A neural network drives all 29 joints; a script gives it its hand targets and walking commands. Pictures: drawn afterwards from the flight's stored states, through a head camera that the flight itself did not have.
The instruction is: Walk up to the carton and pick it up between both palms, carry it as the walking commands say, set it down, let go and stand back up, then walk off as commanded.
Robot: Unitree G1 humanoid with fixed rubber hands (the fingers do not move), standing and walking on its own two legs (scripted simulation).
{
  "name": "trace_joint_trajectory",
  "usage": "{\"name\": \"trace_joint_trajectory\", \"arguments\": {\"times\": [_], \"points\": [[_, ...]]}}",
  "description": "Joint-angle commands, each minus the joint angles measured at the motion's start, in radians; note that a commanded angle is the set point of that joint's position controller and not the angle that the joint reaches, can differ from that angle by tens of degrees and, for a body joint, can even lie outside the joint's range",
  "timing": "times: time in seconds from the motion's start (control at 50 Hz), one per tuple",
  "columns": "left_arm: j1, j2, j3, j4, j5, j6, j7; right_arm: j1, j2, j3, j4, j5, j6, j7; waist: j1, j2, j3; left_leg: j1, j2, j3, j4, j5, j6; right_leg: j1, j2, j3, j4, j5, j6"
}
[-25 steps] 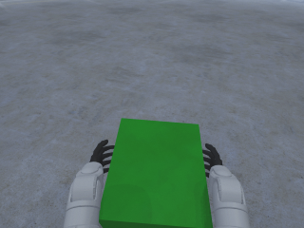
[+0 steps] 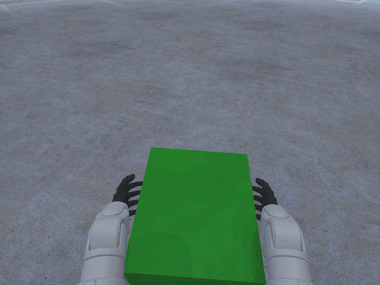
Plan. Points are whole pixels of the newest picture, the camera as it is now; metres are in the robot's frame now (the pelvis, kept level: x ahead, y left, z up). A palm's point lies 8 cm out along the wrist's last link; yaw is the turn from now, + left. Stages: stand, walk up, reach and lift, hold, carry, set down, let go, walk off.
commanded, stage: hold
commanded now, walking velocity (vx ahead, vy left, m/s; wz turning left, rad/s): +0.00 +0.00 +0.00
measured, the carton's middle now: (193, 228) +0.28 +0.00 -0.03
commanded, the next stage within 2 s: carry in 0.94 s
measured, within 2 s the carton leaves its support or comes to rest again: neither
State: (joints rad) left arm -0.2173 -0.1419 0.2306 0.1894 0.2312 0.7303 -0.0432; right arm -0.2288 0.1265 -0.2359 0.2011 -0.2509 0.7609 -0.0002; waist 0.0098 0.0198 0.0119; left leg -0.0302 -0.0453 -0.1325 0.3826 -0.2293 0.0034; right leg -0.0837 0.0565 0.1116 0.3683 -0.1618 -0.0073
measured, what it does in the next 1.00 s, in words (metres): stands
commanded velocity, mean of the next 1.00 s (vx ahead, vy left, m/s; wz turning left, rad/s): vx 0.00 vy -0.02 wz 0.00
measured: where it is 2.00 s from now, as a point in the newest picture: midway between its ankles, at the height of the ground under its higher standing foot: outside the picture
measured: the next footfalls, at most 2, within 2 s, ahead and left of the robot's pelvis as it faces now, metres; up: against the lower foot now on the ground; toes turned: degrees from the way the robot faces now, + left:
left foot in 1.48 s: +0.01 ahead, +0.04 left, +0.00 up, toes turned +5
right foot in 1.82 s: +0.00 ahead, -0.29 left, +0.00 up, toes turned -10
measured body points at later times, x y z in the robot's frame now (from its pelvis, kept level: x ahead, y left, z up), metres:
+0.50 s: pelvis +0.00 +0.00 +0.00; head -0.04 +0.00 +0.45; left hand +0.29 +0.16 +0.04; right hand +0.29 -0.16 +0.03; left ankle +0.00 +0.12 -0.74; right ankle +0.03 -0.11 -0.74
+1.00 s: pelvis +0.00 +0.00 -0.01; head -0.04 +0.00 +0.44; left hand +0.29 +0.16 +0.04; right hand +0.29 -0.16 +0.03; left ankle +0.00 +0.12 -0.74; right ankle +0.03 -0.11 -0.74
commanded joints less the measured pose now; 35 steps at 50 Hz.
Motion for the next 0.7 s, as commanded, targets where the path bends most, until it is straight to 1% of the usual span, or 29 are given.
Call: {"name": "trace_joint_trajectory", "arguments": {"times": [0.0, 0.28, 0.68], "points": [[-0.496, -0.852, -0.570, -0.022, -0.225, -0.016, -0.191, -0.522, 0.889, 0.616, -0.071, 0.275, -0.034, 0.227, 0.002, -0.020, -0.211, -0.085, -0.033, 0.047, -0.073, 0.130, -0.002, 0.149, 0.021, -0.030, -0.037, 0.115, 0.014], [-0.474, -0.849, -0.583, -0.043, -0.230, -0.014, -0.188, -0.496, 0.878, 0.627, -0.094, 0.277, -0.033, 0.222, -0.001, -0.015, -0.210, -0.084, -0.033, 0.042, -0.071, 0.151, -0.002, 0.157, 0.022, -0.028, -0.036, 0.133, 0.012], [-0.457, -0.867, -0.593, -0.046, -0.234, -0.012, -0.179, -0.492, 0.857, 0.633, -0.111, 0.278, -0.035, 0.227, -0.004, -0.009, -0.204, -0.075, -0.027, 0.035, -0.074, 0.162, -0.004, 0.146, 0.027, -0.030, -0.034, 0.119, 0.005]]}}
